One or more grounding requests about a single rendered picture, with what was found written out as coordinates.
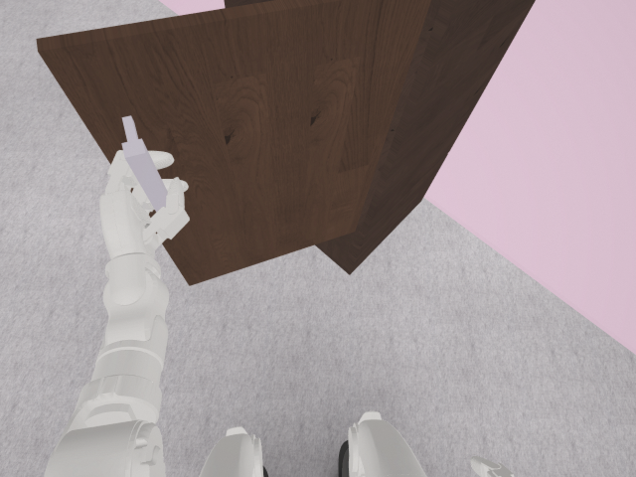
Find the robot right hand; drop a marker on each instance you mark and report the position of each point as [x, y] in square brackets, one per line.
[487, 468]

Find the handle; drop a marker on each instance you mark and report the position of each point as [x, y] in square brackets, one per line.
[142, 165]

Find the left robot thigh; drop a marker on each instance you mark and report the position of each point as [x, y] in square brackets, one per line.
[238, 455]

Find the robot left forearm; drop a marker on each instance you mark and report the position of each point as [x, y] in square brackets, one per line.
[125, 382]

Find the cupboard door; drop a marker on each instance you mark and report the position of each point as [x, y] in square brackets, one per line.
[276, 114]

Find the left robot upper arm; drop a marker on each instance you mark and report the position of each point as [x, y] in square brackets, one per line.
[126, 449]

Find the robot thigh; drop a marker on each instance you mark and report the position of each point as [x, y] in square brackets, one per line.
[377, 449]
[238, 455]

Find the robot left hand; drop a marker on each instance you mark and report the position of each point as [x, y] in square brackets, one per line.
[124, 215]

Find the right robot thigh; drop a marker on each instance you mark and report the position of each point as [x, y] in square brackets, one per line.
[377, 449]

